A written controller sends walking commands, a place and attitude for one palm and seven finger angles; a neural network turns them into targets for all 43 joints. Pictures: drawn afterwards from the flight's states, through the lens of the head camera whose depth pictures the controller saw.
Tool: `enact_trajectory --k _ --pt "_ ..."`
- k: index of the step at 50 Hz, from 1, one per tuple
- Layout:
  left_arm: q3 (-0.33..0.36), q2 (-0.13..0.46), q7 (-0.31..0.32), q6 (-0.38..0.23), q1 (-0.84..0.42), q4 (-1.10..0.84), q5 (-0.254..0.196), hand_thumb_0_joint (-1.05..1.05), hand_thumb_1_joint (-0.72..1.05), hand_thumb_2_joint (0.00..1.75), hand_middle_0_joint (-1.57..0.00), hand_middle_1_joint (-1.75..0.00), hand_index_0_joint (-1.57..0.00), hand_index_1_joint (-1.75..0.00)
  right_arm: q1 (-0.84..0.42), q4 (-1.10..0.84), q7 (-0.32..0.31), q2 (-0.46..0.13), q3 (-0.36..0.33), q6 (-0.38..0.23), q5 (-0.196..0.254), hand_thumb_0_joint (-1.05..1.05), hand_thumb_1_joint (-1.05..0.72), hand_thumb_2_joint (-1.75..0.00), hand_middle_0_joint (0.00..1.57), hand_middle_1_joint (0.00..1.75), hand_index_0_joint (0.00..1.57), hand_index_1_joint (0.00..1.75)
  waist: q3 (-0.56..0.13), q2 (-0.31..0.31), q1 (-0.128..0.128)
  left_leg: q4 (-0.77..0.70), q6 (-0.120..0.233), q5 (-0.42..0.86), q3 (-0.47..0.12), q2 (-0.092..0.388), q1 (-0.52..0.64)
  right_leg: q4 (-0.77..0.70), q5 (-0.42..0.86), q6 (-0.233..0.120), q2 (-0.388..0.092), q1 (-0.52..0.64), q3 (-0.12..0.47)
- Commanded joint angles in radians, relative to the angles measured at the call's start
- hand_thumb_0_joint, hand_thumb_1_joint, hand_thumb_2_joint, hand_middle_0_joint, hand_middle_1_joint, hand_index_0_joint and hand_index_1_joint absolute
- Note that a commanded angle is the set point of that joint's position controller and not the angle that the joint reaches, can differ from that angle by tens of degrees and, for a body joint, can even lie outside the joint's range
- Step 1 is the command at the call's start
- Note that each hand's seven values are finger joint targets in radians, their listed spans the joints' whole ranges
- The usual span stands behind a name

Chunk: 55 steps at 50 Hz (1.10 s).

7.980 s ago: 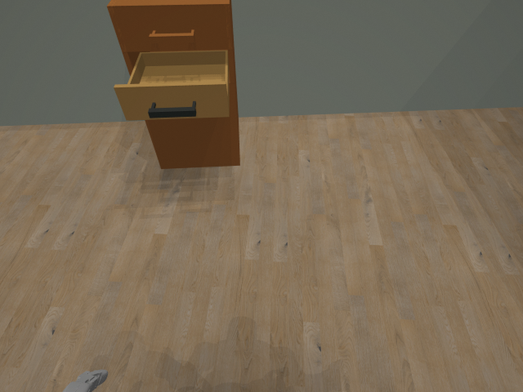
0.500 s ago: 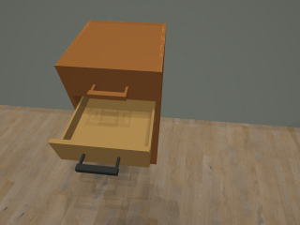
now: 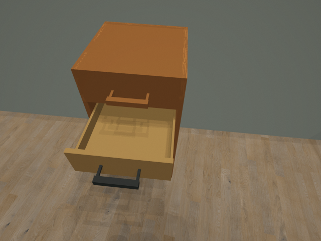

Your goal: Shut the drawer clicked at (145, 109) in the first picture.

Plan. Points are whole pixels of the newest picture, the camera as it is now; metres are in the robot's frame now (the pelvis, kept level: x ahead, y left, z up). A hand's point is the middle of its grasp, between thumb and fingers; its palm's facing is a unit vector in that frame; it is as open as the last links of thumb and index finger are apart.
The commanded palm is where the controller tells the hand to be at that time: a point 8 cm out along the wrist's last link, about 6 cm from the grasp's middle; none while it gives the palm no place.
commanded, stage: raise the hand and make a fist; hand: left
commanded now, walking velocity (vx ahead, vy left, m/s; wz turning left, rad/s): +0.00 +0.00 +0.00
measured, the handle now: (117, 176) +0.36 +0.18 -0.19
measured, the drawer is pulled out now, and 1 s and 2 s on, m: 0.26 0.26 0.26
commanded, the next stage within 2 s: bring the fist close to the handle in 1.96 s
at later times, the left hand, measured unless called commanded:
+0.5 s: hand out of the picture +0.13 +0.12 -0.09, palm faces -0.02 -1.00 +0.02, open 5.8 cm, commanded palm +0.11 +0.20 -0.08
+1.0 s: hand (103, 227) +0.17 +0.16 -0.07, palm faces +0.07 -0.99 -0.09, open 3.5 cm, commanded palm +0.13 +0.20 -0.08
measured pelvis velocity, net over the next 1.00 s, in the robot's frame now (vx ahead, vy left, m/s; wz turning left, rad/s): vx -0.04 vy -0.05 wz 0.01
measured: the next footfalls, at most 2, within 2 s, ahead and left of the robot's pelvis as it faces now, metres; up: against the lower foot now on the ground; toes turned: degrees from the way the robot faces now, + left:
none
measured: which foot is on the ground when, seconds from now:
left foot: down 0.00-1.00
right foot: down 0.00-1.00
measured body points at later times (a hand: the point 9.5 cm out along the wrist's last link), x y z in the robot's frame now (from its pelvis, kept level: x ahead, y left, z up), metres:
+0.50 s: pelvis -0.03 -0.04 -0.09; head +0.02 -0.01 +0.35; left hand +0.12 +0.18 -0.09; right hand +0.22 -0.28 -0.11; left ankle +0.01 +0.08 -0.74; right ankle -0.02 -0.13 -0.74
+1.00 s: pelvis -0.04 -0.05 -0.11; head +0.04 -0.05 +0.33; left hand +0.16 +0.21 -0.06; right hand +0.09 -0.31 -0.22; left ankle +0.01 +0.08 -0.74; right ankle -0.02 -0.13 -0.74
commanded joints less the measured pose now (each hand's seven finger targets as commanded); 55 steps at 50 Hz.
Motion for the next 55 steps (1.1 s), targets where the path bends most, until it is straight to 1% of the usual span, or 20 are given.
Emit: enact_trajectory --k 1,3,4,5,6,7,10,14,16,18,21,25,29,32,36,40,42,46,51,55 --pt "0.008 0.065 0.005 -0.007 0.084 -0.025 0.004 0.0 0.9 0.9 -0.2 -0.3 -0.2 -0.3 0.054 -0.026 -0.003 -0.114 -0.017 -0.02 0.002 0.0 -0.9 -0.9 0.2 0.3 0.2 0.3 0.034 0.033 0.006 -0.168 0.02 0.108 -0.177 0.142 -0.017 -0.066 0.069 -0.047 -0.044 0.0 0.061" --pt "0.001 0.09 0.045 -0.026 0.116 0.013 0.014 0.0 0.9 0.9 -0.2 -0.3 -0.2 -0.3 -0.048 -0.089 -0.001 -0.139 -0.019 -0.023 0.014 0.0 -0.9 -0.9 0.2 0.3 0.2 0.3 0.081 -0.05 0.029 0.039 -0.015 0.321 -0.128 0.148 -0.063 -0.101 0.314 -0.033 -0.086 -0.049 0.123" --pt "0.135 0.303 0.034 -0.224 -0.592 -1.547 -0.189 0.0 0.9 0.9 -0.22 -0.32 -0.22 -0.32 -0.027 -0.431 -0.029 -0.3 -0.06 -0.17 0.059 0.0 -0.9 -0.9 0.2 0.3 0.2 0.3 -0.433 0.157 -0.118 -0.049 -0.048 0.37 -0.136 0.05 0.264 0.002 0.314 -0.044 0.016 -0.038 0.015" --pt "0.093 0.223 0.058 -0.166 -0.137 -1.285 -0.113 0.0 0.9 0.9 -0.24 -0.34 -0.24 -0.34 -0.105 -0.359 -0.057 -0.2 -0.009 -0.274 0.053 0.0 -0.9 -0.9 0.2 0.3 0.2 0.3 -0.416 0.268 -0.007 -0.081 -0.066 0.473 -0.129 0.101 0.338 0.097 0.102 -0.056 0.038 -0.099 0.012" --pt "0.029 0.146 0.102 -0.117 -0.098 -1.201 -0.131 0.0 0.9 0.9 -0.26 -0.37 -0.26 -0.37 -0.1 -0.293 -0.056 -0.214 -0.028 -0.31 0.051 0.0 -0.9 -0.9 0.2 0.3 0.2 0.3 -0.338 0.226 -0.041 -0.103 -0.104 0.389 -0.136 0.091 0.237 0.135 -0.009 -0.044 0.044 -0.175 -0.007" --pt "-0.079 -0.067 0.09 -0.026 0.172 -0.943 -0.134 0.0 0.9 0.9 -0.28 -0.39 -0.28 -0.39 -0.066 -0.263 -0.041 -0.175 -0.035 -0.309 0.055 0.0 -0.9 -0.9 0.2 0.3 0.2 0.3 -0.161 0.13 -0.05 -0.117 -0.082 0.27 -0.156 0.094 0.127 0.143 -0.06 -0.037 0.036 -0.256 -0.013" --pt "-0.011 0.006 0.027 -0.152 0.039 -1.04 -0.161 0.0 0.9 0.9 -0.34 -0.45 -0.34 -0.45 -0.098 -0.397 -0.04 -0.24 -0.063 -0.328 0.036 0.0 -0.9 -0.9 0.2 0.3 0.2 0.3 -0.001 -0.053 -0.075 0.032 -0.044 -0.011 -0.163 0.044 -0.138 0.069 -0.024 -0.032 0.035 -0.309 -0.034" --pt "0.013 -0.092 -0.15 -0.387 0.401 -0.868 -0.195 0.0 0.9 0.9 -0.42 -0.54 -0.42 -0.54 -0.164 -0.524 0.004 -0.213 -0.104 -0.32 0.017 0.0 -0.9 -0.9 0.2 0.3 0.2 0.3 -0.12 -0.314 0.025 0.253 -0.057 0.047 -0.116 0.038 -0.352 0.285 -0.036 -0.042 0.06 -0.456 -0.061" --pt "0.068 -0.038 -0.253 -0.513 0.476 -0.884 -0.202 0.0 0.9 0.9 -0.46 -0.58 -0.46 -0.58 -0.192 -0.574 0.042 -0.207 -0.124 -0.316 0.02 0.0 -0.9 -0.9 0.2 0.3 0.2 0.3 -0.185 -0.148 0.067 0.335 -0.071 0.105 -0.084 0.02 -0.402 0.38 0.053 -0.057 0.051 -0.468 -0.035" --pt "0.144 0.065 -0.333 -0.621 0.401 -0.909 -0.201 0.0 0.9 0.9 -0.5 -0.62 -0.5 -0.62 -0.231 -0.618 0.061 -0.207 -0.136 -0.304 0.018 0.0 -0.9 -0.9 0.2 0.3 0.2 0.3 -0.237 -0.02 0.058 0.439 -0.073 0.117 -0.072 0.015 -0.466 0.481 0.095 -0.064 0.045 -0.532 -0.014" --pt "0.229 0.143 -0.319 -0.629 0.338 -1.013 -0.194 0.0 0.9 0.9 -0.56 -0.69 -0.56 -0.69 -0.253 -0.679 0.054 -0.195 -0.137 -0.26 0.023 0.0 -0.9 -0.9 0.2 0.3 0.2 0.3 -0.299 0.045 0.084 0.507 -0.056 0.016 -0.051 0.007 -0.585 0.561 0.032 -0.063 0.046 -0.58 0.027" --pt "0.219 0.149 -0.25 -0.685 0.12 -1.356 -0.25 0.0 0.9 0.9 -0.64 -0.78 -0.64 -0.78 -0.219 -0.729 0.019 -0.169 -0.123 -0.252 0.025 0.0 -0.9 -0.9 0.2 0.3 0.2 0.3 -0.425 0.185 0.033 0.608 -0.029 -0.065 -0.07 0.016 -0.591 0.556 -0.093 -0.062 0.046 -0.635 0.112" --pt "0.109 0.127 -0.295 -0.748 -0.028 -1.454 -0.258 0.0 0.9 0.9 -0.72 -0.86 -0.72 -0.86 -0.17 -0.683 -0.02 -0.176 -0.099 -0.272 0.023 0.0 -0.9 -0.9 0.2 0.3 0.2 0.3 -0.412 0.123 -0.069 0.723 -0.01 -0.115 -0.094 0.038 -0.681 0.538 -0.184 -0.05 0.055 -0.732 0.161" --pt "0.064 0.125 -0.401 -0.675 -0.022 -1.279 -0.272 0.0 0.9 0.9 -0.78 -0.93 -0.78 -0.93 -0.163 -0.65 -0.04 -0.2 -0.082 -0.289 0.041 0.0 -0.9 -0.9 0.2 0.3 0.2 0.3 -0.332 0.019 -0.109 0.767 -0.004 -0.189 -0.098 0.043 -0.783 0.487 -0.291 -0.032 0.047 -0.744 0.189" --pt "0.188 0.222 -0.481 -0.415 0.067 -1.05 -0.294 0.0 0.9 0.9 -0.86 -1.01 -0.86 -1.01 -0.203 -0.67 -0.066 -0.214 -0.078 -0.261 0.073 0.0 -0.9 -0.9 0.2 0.3 0.2 0.3 -0.349 -0.093 -0.042 0.753 0.0 -0.229 -0.09 0.03 -0.862 0.418 -0.398 -0.008 0.017 -0.632 0.253" --pt "0.346 0.253 -0.391 -0.29 0.084 -1.205 -0.361 0.0 0.9 0.9 -0.94 -1.1 -0.94 -1.1 -0.233 -0.718 -0.067 -0.175 -0.076 -0.218 0.072 0.0 -0.9 -0.9 0.2 0.3 0.2 0.3 -0.495 -0.091 0.033 0.71 -0.012 -0.132 -0.095 0.017 -0.83 0.429 -0.201 0.023 -0.024 -0.428 0.269" --pt "0.397 0.245 -0.307 -0.335 0.125 -1.26 -0.367 0.0 0.9 0.9 -0.98 -1.14 -0.98 -1.14 -0.22 -0.696 -0.058 -0.148 -0.08 -0.21 0.063 0.0 -0.9 -0.9 0.2 0.3 0.2 0.3 -0.537 -0.058 0.061 0.701 -0.023 -0.061 -0.105 0.026 -0.809 0.483 -0.026 0.019 -0.018 -0.387 0.247" --pt "0.336 0.19 -0.26 -0.48 0.208 -1.224 -0.303 0.0 0.9 0.9 -1.06 -1.23 -1.06 -1.23 -0.204 -0.631 -0.035 -0.126 -0.104 -0.214 0.053 0.0 -0.9 -0.9 0.2 0.3 0.2 0.3 -0.478 -0.038 0.041 0.679 -0.03 -0.01 -0.099 0.035 -0.808 0.541 0.135 0.019 -0.005 -0.446 0.21" --pt "0.109 0.074 -0.381 -0.569 0.144 -1.133 -0.286 0.0 0.9 0.9 -1.16 -1.34 -1.16 -1.34 -0.19 -0.623 -0.032 -0.177 -0.109 -0.247 0.064 0.0 -0.9 -0.9 0.2 0.3 0.2 0.3 -0.303 -0.034 -0.071 0.691 -0.014 -0.128 -0.105 0.031 -0.805 0.495 -0.15 0.004 0.01 -0.684 0.177" --pt "0.167 0.158 -0.397 -0.602 0.106 -1.222 -0.317 0.0 0.9 0.9 -1.24 -1.43 -1.24 -1.43 -0.161 -0.638 -0.048 -0.208 -0.115 -0.287 0.062 0.0 -0.9 -0.9 0.2 0.3 0.2 0.3 -0.421 -0.002 -0.047 0.695 -0.007 -0.132 -0.109 0.037 -0.746 0.515 -0.243 -0.027 0.027 -0.695 0.15"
